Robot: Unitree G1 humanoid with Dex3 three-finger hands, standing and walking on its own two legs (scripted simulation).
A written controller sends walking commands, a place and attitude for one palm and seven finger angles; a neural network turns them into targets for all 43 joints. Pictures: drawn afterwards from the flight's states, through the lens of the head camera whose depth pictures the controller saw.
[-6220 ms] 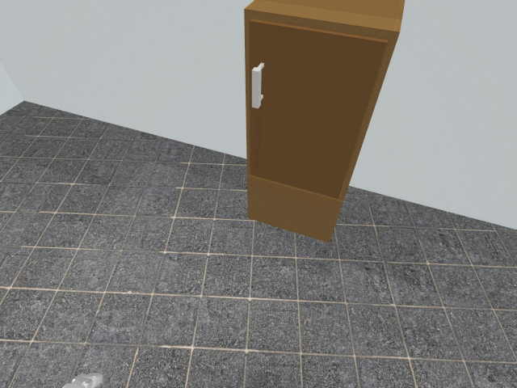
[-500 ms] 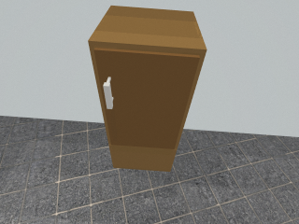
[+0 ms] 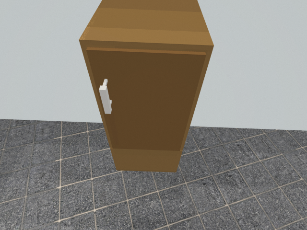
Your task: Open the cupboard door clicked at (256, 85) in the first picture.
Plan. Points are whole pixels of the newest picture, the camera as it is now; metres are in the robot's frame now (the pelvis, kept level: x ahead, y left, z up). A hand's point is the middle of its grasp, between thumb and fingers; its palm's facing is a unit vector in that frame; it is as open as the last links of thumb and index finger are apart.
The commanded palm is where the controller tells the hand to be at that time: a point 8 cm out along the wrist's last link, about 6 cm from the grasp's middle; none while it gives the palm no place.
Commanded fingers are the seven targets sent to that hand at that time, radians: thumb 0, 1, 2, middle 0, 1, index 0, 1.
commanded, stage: come to a stop and stand still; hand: left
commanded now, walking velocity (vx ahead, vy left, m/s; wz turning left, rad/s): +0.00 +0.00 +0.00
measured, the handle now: (106, 96) +0.55 +0.20 +0.00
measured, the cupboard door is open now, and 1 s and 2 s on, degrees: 0 0 0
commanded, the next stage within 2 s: look again from close up in 0.80 s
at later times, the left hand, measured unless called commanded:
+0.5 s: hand out of the picture -0.07 +0.14 -0.16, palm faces +0.06 -0.98 -0.20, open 7.3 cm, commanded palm none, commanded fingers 0.00 0.90 0.90 -0.20 -0.30 -0.20 -0.30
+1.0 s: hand out of the picture -0.07 +0.12 -0.17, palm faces +0.07 -0.98 -0.19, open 7.3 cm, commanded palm none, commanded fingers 0.00 0.90 0.90 -0.20 -0.30 -0.20 -0.30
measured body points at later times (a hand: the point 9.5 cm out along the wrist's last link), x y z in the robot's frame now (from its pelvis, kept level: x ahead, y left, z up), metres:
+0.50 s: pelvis -0.05 -0.03 +0.01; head -0.06 -0.05 +0.46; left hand -0.08 +0.19 -0.14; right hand -0.04 -0.26 -0.15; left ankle -0.08 +0.07 -0.73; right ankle +0.04 -0.12 -0.73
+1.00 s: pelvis -0.06 -0.05 +0.01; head -0.07 -0.05 +0.46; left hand -0.07 +0.17 -0.15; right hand -0.14 -0.24 -0.16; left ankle -0.08 +0.07 -0.73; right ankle +0.04 -0.12 -0.73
